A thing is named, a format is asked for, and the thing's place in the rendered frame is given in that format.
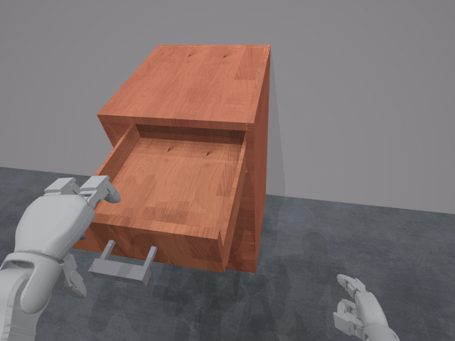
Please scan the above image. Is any left robot hand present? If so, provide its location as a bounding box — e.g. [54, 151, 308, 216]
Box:
[14, 175, 121, 298]

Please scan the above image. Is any right robot hand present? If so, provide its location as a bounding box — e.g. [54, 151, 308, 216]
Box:
[333, 274, 389, 339]

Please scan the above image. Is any drawer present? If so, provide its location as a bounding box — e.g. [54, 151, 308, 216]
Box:
[72, 124, 247, 273]

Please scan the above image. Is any robot left forearm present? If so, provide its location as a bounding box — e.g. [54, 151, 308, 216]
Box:
[0, 251, 62, 341]

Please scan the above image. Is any handle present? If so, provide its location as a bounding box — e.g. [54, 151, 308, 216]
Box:
[89, 240, 157, 286]

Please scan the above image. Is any robot right forearm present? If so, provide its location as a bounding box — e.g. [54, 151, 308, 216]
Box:
[363, 324, 400, 341]

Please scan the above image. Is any cabinet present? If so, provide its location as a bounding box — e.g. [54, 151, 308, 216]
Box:
[97, 45, 271, 274]

